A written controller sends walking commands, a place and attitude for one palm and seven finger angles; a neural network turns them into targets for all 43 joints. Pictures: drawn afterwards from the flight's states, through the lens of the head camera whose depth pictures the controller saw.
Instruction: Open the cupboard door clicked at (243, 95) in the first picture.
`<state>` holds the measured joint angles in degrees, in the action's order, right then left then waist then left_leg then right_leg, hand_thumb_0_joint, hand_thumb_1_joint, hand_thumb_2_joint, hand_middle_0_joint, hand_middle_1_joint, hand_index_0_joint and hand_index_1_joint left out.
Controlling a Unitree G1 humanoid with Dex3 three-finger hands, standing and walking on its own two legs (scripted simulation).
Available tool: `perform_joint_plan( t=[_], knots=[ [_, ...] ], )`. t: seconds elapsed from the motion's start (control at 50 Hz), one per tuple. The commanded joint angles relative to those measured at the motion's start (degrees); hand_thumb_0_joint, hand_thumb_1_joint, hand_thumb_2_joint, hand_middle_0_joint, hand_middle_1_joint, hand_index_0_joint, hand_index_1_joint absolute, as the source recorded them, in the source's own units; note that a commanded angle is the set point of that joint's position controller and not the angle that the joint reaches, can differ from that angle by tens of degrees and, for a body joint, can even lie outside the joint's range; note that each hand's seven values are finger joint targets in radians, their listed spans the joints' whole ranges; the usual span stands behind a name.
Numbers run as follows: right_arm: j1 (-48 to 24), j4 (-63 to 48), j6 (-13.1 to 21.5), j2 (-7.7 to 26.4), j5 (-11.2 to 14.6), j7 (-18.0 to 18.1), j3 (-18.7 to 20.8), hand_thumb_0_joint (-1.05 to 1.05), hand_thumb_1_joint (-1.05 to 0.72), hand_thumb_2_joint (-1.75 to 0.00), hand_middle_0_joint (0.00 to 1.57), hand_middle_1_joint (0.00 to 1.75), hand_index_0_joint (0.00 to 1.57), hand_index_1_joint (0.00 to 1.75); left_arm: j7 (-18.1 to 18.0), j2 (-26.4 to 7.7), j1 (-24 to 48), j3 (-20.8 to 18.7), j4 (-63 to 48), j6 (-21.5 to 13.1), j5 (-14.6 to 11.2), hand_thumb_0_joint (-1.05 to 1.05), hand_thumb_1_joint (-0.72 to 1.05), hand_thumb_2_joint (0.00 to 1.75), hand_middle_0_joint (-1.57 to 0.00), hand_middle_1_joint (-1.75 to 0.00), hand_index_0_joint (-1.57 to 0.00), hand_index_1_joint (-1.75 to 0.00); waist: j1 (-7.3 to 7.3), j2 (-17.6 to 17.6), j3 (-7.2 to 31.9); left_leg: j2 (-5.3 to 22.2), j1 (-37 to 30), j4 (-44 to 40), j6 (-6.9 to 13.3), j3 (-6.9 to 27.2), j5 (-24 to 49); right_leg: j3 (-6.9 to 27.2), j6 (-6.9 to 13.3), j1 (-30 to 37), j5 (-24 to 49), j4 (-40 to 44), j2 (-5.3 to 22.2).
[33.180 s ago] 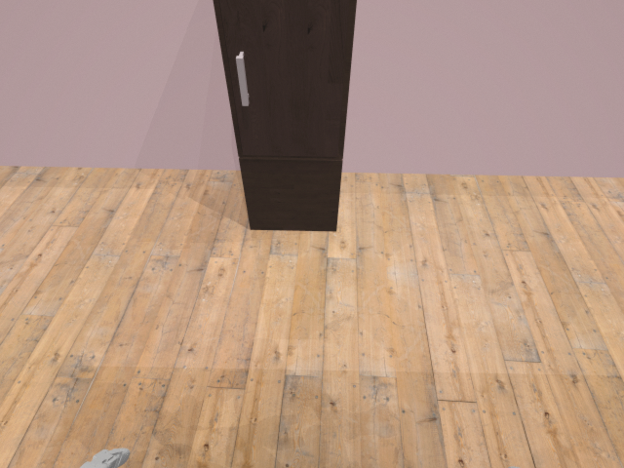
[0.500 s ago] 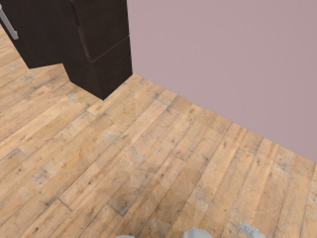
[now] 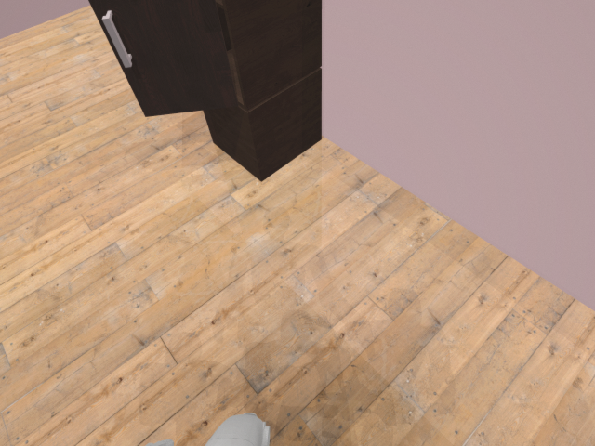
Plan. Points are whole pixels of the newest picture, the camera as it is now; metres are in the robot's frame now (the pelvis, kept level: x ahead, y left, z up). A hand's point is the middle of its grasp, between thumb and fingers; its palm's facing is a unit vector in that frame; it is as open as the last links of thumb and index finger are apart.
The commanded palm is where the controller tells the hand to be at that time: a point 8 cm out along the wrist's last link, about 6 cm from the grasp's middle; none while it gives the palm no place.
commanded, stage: turn to face it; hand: left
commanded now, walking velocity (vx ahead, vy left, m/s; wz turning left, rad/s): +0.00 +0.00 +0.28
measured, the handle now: (119, 39) +1.15 +0.58 -0.06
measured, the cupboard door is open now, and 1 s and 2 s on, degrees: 54 54 54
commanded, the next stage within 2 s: take the last steps up to it in 0.08 s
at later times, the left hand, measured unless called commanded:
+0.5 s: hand out of the picture +0.05 +0.22 -0.16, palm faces +0.20 -0.95 -0.23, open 7.4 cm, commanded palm none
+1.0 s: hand out of the picture +0.01 +0.18 -0.17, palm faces +0.40 -0.90 -0.15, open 7.4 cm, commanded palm none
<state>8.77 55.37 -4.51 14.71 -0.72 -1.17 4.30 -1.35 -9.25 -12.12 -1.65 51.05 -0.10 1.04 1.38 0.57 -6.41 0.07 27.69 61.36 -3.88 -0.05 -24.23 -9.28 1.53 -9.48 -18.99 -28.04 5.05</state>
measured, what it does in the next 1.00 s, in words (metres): walks ahead, turning left: left foot, then right foot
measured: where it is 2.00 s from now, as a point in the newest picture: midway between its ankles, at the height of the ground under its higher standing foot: (253, 333)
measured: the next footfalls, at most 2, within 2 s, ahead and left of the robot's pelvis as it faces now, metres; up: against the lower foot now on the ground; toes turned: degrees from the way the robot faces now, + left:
left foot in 0.18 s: +0.05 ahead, +0.12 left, +0.00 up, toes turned +9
right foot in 0.56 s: +0.10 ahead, -0.10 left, +0.00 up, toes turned +4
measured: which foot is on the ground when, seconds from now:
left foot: up 0.00-0.16, down 0.18-0.56, up 0.58-1.00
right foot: down 0.00-0.18, up 0.20-0.54, down 0.56-1.00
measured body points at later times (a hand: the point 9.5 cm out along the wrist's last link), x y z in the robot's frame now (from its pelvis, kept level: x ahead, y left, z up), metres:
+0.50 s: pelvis +0.03 +0.01 +0.00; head +0.06 +0.01 +0.45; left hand +0.04 +0.27 -0.14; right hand +0.13 -0.21 -0.16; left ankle +0.01 +0.12 -0.74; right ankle +0.04 -0.12 -0.71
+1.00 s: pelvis +0.17 +0.08 -0.01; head +0.21 +0.09 +0.43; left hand +0.00 +0.22 -0.16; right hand +0.34 -0.11 -0.16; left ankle +0.24 +0.22 -0.72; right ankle +0.06 -0.11 -0.74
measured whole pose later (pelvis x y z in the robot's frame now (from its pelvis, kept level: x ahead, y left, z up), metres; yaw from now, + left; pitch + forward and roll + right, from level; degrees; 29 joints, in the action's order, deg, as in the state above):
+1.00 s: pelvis +0.17 +0.08 -0.01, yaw +17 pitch +1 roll +1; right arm 6.2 57.7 -0.6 11.5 -0.9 -2.8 2.2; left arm -0.5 -6.0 -27.8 -1.3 65.6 -3.5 1.9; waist -4.2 -1.1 -4.9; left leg 1.9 28.7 38.3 0.1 -6.5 -11.8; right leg -11.9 -5.6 4.0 -23.9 -21.1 9.0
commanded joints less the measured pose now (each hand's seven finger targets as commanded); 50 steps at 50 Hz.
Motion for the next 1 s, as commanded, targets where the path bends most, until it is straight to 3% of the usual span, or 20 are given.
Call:
perform_joint_plan(
  t=[0.0, 0.06, 0.12, 0.14, 0.16, 0.18, 0.2, 0.28, 0.44, 0.5, 0.52, 0.54, 0.56, 0.58, 0.62, 0.68, 0.76, 0.9, 0.94, 0.98],
  knots=[
    [-5.84, -4.72, 1.8, 0.8, 0.02, 0.16, -0.45, 0.0, -0.9, -0.9, 0.2, 0.3, 0.2, 0.3, -0.87, -11.69, -7.25, -3.43, -0.9, -1.02, 0.47, 0.0, 0.9, 0.9, -0.2, -0.3, -0.2, -0.3, -4.16, -11.28, 8.07, -0.08, 1.98, -10.9, 0.58, -3.1, -1.49, 6.56, 4.39, 12.98, 48.21, 2.91, 13.17],
    [-5.87, -4.55, 2.32, 0.55, 0.17, 0.4, -0.94, 0.0, -0.9, -0.9, 0.2, 0.3, 0.2, 0.3, -0.72, -12.8, -7.22, -3.84, 0.12, -0.99, 0.68, 0.0, 0.9, 0.9, -0.2, -0.3, -0.2, -0.3, -3.97, -11.84, 7.3, -0.72, -2.74, -18.36, 1.85, -4.52, -1.49, 6.58, 5.22, 10.71, 49.25, 1.48, 14.41],
    [-0.09, -3.01, 2.99, 2.13, -0.13, 0.76, -0.72, 0.0, -0.9, -0.9, 0.2, 0.3, 0.2, 0.3, -0.41, -12.99, -4.65, -3.79, 0.75, -0.87, -0.01, 0.0, 0.9, 0.9, -0.2, -0.3, -0.2, -0.3, -0.09, -10.77, 8.81, -1.71, -15.72, -32.44, 3.31, -5.4, 9.84, 3.34, 2.04, 4.26, 43.95, -5.55, 12.31],
    [3.54, -1.9, 3.56, 4.8, -0.41, 0.89, -0.05, 0.0, -0.9, -0.9, 0.2, 0.3, 0.2, 0.3, -0.19, -12.1, -3.72, -3.51, 0.28, -0.71, -0.57, 0.0, 0.9, 0.9, -0.2, -0.3, -0.2, -0.3, 2.07, -4.54, 11.56, 2.7, -25.04, -36.86, 5.04, -1.82, 23.0, 1.13, -0.56, -2.0, 34.71, -12.76, 10.24],
    [6.64, -1.48, 4.05, 10.33, -0.94, 1.27, 1.09, 0.0, -0.9, -0.9, 0.2, 0.3, 0.2, 0.3, 0.09, -8.04, -3.81, -2.52, -1.05, -0.25, -1.13, 0.0, 0.9, 0.9, -0.2, -0.3, -0.2, -0.3, 3.1, 12.86, 13.49, 17.65, -32.56, -37.83, 12.79, 17.93, 44.65, -0.94, -4.55, -15.74, -2.61, -24.12, 2.16],
    [7.48, -1.32, 3.2, 12.46, -0.72, 1.97, 1.31, 0.0, -0.9, -0.9, 0.2, 0.3, 0.2, 0.3, -0.35, -7.18, -0.99, -1.91, -2.16, 0.56, -0.89, 0.0, 0.9, 0.9, -0.2, -0.3, -0.2, -0.3, 3.22, 13.86, 13.22, 22.64, -27.84, -39.02, 18.6, 21.47, 50.63, 5.69, -4.34, -16.7, -20.46, -30.33, 0.68],
    [6.2, -1.83, 3.1, 11.33, -1.06, 2.02, 0.87, 0.0, -0.9, -0.9, 0.2, 0.3, 0.2, 0.3, -0.19, -8.45, 0.34, -2.24, -2.6, 1.0, -0.34, 0.0, 0.9, 0.9, -0.2, -0.3, -0.2, -0.3, 2.6, 8.09, 9.69, 22.06, -23.54, -40.56, 19.19, 17.98, 35.29, 7.48, -3.54, -17.19, -19.08, -34.15, 1.47],
    [1.11, -3.68, 4.26, 7.66, -0.92, 2.57, -0.23, 0.0, -0.9, -0.9, 0.2, 0.3, 0.2, 0.3, 1.56, -8.1, -0.26, -2.84, 0.5, 1.32, 0.56, 0.0, 0.9, 0.9, -0.2, -0.3, -0.2, -0.3, -0.75, 9.55, 4.79, 14.09, -16.33, -46.66, 15.33, 15.12, 8.23, 7.84, -3.34, -20.63, -8.24, -36.93, 0.98],
    [4.33, -2.36, 5.02, 7.32, -0.96, 1.79, 0.29, 0.0, -0.9, -0.9, 0.2, 0.3, 0.2, 0.3, 2.57, -5.78, 0.79, -2.38, -0.05, -0.21, 0.41, 0.0, 0.9, 0.9, -0.2, -0.3, -0.2, -0.3, -1.03, 7.62, 4.52, 10.39, -13.02, -47.17, 14.51, 13.26, -1.29, 3.05, -3.5, -11.97, -6.18, -15.94, -1.42],
    [2.29, -2.3, 4.8, 6.28, -0.49, 1.55, 0.3, 0.0, -0.9, -0.9, 0.2, 0.3, 0.2, 0.3, 2.46, -6.75, -9.26, -3.19, 3.22, -1.24, 0.56, 0.0, 0.9, 0.9, -0.2, -0.3, -0.2, -0.3, -6.16, 3.01, 6.41, 5.75, -2.93, -36.5, 11.44, 9.62, -5.21, 2.56, -3.44, 7.01, -0.26, -0.98, -2.98],
    [2.04, -2.83, 5.05, 2.92, 0.08, 1.26, -0.14, 0.0, -0.9, -0.9, 0.2, 0.3, 0.2, 0.3, 1.92, -9.72, -14.41, -3.9, 4.91, -1.88, 1.12, 0.0, 0.9, 0.9, -0.2, -0.3, -0.2, -0.3, -8.54, -7.69, 6.76, -0.17, 6.1, -24.45, 8.22, 3.43, -7.01, 11.73, -2.01, 15.79, -7.65, 7.89, 4.87],
    [0.38, -4.97, 5.38, -0.44, 0.09, 0.93, -0.77, 0.0, -0.9, -0.9, 0.2, 0.3, 0.2, 0.3, 1.26, -15.45, -18.1, -5.0, 5.65, -2.27, 1.29, 0.0, 0.9, 0.9, -0.2, -0.3, -0.2, -0.3, -10.48, -24.25, 5.5, -4.1, 16.54, -7.49, 5.22, -0.58, -11.57, 34.91, 3.23, 18.92, -16.48, 17.74, 21.59],
    [-1.87, -5.97, 4.95, 4.07, -0.98, 0.63, -0.07, 0.0, -0.9, -0.9, 0.2, 0.3, 0.2, 0.3, 0.75, -14.98, -16.61, -4.43, 4.91, -2.3, 0.47, 0.0, 0.9, 0.9, -0.2, -0.3, -0.2, -0.3, -8.81, -16.31, 1.78, -0.59, 17.93, 1.84, 4.68, 4.56, -8.02, 42.01, 6.77, 10.13, -22.33, 22.69, 26.22],
    [-1.32, -5.51, 4.76, 3.71, -1.27, 0.15, 0.32, 0.0, -0.9, -0.9, 0.2, 0.3, 0.2, 0.3, 0.66, -13.62, -11.58, -4.27, 3.86, -2.56, 0.28, 0.0, 0.9, 0.9, -0.2, -0.3, -0.2, -0.3, -6.08, -10.71, -0.49, 1.9, 17.55, 4.38, 4.57, 5.72, -0.83, 36.76, 7.13, 5.82, -23.09, 22.81, 24.3],
    [-0.53, -2.58, 4.36, 2.92, -1.22, -0.26, 0.34, 0.0, -0.9, -0.9, 0.2, 0.3, 0.2, 0.3, 0.48, -8.76, -7.68, -2.79, 4.04, -3.42, 0.33, 0.0, 0.9, 0.9, -0.2, -0.3, -0.2, -0.3, -3.36, -11.97, -2.84, 4.1, 15.1, 6.97, 3.28, 5.08, 7.55, 25.8, 3.81, 1.43, -8.51, 20.57, 18.68],
    [1.85, -0.54, 3.93, -0.06, -0.84, -0.84, -0.43, 0.0, -0.9, -0.9, 0.2, 0.3, 0.2, 0.3, 0.56, -6.81, -10.77, -2.23, 6.12, -4.69, 0.05, 0.0, 0.9, 0.9, -0.2, -0.3, -0.2, -0.3, -2.85, -9.7, 0.12, 3.6, 12.87, 3.53, 1.56, 0.92, 12.95, 10.96, 1.69, 5.66, 17.73, 17.17, 13.65],
    [0.06, -0.25, 3.81, -1.8, -0.34, -1.22, -0.9, 0.0, -0.9, -0.9, 0.2, 0.3, 0.2, 0.3, 0.28, -7.17, -16.7, -1.94, 9.58, -5.29, 0.19, 0.0, 0.9, 0.9, -0.2, -0.3, -0.2, -0.3, -3.95, -9.17, 2.74, 3.25, 13.43, -1.35, 1.12, -2.34, 14.76, 4.8, 1.2, 12.19, 36.18, 13.96, 12.73],
    [-7.68, -2.71, 4.88, -2.78, -0.18, -1.91, -1.92, 0.0, -0.9, -0.9, 0.2, 0.3, 0.2, 0.3, -0.18, -7.45, -17.42, -1.71, 12.21, -4.57, 0.87, 0.0, 0.9, 0.9, -0.2, -0.3, -0.2, -0.3, -4.83, -13.37, -1.92, 2.69, 6.66, -19.87, 3.27, -6.55, 13.25, 3.29, 2.5, 10.22, 34.64, 13.04, 14.71],
    [-3.65, -1.75, 5.63, -2.05, -0.26, -1.48, -1.81, 0.0, -0.9, -0.9, 0.2, 0.3, 0.2, 0.3, -0.21, -8.63, -15.06, -2.16, 11.83, -4.29, 0.88, 0.0, 0.9, 0.9, -0.2, -0.3, -0.2, -0.3, -2.42, -12.32, 0.23, 0.49, -3.0, -24.96, 5.08, -7.83, 10.16, 2.05, 2.41, 7.78, 40.81, 8.06, 15.12],
    [11.68, 2.81, 6.4, 1.73, -0.76, -0.33, -0.75, 0.0, -0.9, -0.9, 0.2, 0.3, 0.2, 0.3, -0.02, -8.44, -13.42, -2.35, 11.32, -4.05, 0.51, 0.0, 0.9, 0.9, -0.2, -0.3, -0.2, -0.3, 4.39, -7.06, 8.72, -0.68, -24.4, -32.42, 6.43, -7.88, 13.47, -0.75, 0.41, 1.29, 37.87, -9.61, 11.54]
  ],
)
